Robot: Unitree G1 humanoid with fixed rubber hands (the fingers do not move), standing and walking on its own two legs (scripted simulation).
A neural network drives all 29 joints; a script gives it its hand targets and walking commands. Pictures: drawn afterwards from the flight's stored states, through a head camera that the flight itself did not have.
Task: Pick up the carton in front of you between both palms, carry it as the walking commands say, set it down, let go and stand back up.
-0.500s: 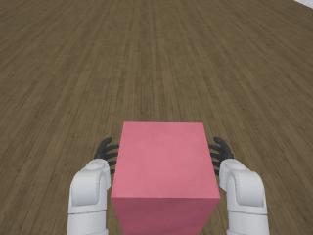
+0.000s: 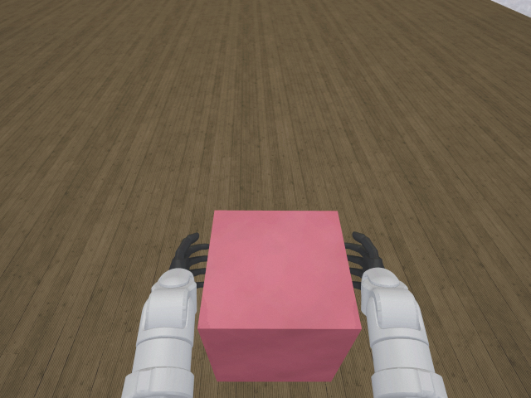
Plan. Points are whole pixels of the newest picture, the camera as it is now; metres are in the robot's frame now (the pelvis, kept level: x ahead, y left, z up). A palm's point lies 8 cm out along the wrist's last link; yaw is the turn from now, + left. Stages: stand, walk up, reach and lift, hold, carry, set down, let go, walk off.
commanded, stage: carry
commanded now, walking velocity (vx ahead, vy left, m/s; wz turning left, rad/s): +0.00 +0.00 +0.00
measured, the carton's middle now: (275, 299) +0.31 +0.00 -0.05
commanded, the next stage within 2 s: hold in 0.34 s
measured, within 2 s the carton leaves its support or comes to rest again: neither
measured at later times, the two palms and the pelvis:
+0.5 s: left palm (173, 294) +0.26 +0.16 +0.05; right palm (373, 288) +0.27 -0.14 +0.05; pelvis -0.02 +0.00 +0.01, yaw +2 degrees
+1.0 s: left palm (170, 300) +0.25 +0.15 +0.06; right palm (380, 293) +0.26 -0.15 +0.06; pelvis -0.04 -0.01 +0.00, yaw +2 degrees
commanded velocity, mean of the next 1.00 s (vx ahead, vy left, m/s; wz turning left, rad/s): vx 0.00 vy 0.00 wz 0.00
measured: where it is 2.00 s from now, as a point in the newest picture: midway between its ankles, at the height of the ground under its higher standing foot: outside the picture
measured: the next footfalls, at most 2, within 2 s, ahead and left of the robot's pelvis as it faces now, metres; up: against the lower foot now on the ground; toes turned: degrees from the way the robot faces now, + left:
none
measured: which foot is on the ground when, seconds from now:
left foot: down 0.00-1.00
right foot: down 0.00-1.00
